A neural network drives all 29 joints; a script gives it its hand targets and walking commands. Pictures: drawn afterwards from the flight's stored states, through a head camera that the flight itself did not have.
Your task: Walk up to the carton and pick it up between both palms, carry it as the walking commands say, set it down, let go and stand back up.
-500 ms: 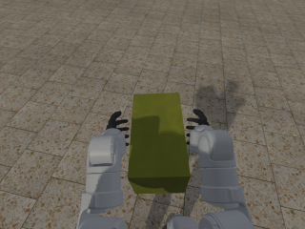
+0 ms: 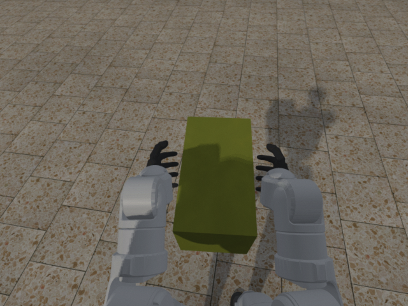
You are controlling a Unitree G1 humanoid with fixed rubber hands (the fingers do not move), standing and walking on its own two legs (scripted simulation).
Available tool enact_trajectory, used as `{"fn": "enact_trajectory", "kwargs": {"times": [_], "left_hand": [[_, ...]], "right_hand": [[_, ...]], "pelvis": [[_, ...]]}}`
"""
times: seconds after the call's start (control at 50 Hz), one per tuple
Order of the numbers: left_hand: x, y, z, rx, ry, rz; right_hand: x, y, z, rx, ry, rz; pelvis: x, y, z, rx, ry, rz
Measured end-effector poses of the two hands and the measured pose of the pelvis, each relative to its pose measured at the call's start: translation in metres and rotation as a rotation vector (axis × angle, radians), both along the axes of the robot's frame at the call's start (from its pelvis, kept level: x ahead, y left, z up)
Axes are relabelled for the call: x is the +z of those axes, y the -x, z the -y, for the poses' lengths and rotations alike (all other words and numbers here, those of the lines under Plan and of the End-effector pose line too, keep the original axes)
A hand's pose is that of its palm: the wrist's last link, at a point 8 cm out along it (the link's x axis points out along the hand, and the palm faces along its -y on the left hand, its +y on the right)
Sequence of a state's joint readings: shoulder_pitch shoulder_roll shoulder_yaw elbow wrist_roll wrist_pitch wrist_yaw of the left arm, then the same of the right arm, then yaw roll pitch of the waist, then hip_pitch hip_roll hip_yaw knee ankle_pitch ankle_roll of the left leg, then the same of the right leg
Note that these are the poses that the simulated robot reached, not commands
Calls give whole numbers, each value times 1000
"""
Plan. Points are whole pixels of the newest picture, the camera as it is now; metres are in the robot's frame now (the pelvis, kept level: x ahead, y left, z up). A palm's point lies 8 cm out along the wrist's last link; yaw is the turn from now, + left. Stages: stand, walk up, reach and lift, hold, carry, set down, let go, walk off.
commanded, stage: carry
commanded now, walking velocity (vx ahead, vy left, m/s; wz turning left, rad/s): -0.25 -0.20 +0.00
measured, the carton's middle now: (216, 183) +0.36 -0.03 -0.01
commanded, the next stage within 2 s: none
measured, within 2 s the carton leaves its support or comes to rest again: neither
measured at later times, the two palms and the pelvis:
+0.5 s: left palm (238, 298) +0.12 -0.04 +0.08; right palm (395, 293) +0.11 -0.26 +0.06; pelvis -0.19 -0.14 +0.00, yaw +0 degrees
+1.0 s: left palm out of the picture -0.03 -0.10 +0.11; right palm out of the picture -0.02 -0.32 +0.10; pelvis -0.33 -0.23 +0.00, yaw +1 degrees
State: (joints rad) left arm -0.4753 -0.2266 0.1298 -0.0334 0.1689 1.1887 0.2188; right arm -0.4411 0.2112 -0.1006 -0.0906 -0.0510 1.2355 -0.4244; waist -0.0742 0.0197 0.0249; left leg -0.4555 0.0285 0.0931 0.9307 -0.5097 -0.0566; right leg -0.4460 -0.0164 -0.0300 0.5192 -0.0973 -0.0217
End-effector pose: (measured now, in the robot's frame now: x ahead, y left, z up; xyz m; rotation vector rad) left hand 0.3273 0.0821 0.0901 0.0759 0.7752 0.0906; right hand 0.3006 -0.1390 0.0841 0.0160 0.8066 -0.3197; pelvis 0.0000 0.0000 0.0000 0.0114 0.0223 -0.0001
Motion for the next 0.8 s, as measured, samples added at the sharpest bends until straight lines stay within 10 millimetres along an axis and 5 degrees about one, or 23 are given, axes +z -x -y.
{"fn": "enact_trajectory", "kwargs": {"times": [0.26, 0.4, 0.48, 0.56, 0.66, 0.8], "left_hand": [[8, 116, 1, 218, 57, 8], [6, 164, 64, 226, -8, 32], [-9, 197, 110, 96, -26, -58], [-8, 221, 143, 18, -14, -53], [1, 246, 159, 22, 15, 15], [7, 308, 144, 140, 52, -15]], "right_hand": [[25, 68, 1, 202, 65, 1], [5, 120, 64, 200, 8, 27], [-21, 174, 114, 128, -53, -55], [-15, 216, 145, 50, -39, -49], [8, 243, 158, 2, 35, 8], [23, 275, 146, 146, 70, -23]], "pelvis": [[7, 91, 63, 18, 50, -2], [-11, 147, 117, -3, 47, -29], [-3, 182, 136, 8, 10, -8], [2, 213, 150, 5, -5, 4], [-3, 247, 165, 13, 14, -15], [8, 284, 189, 22, 16, 0]]}}
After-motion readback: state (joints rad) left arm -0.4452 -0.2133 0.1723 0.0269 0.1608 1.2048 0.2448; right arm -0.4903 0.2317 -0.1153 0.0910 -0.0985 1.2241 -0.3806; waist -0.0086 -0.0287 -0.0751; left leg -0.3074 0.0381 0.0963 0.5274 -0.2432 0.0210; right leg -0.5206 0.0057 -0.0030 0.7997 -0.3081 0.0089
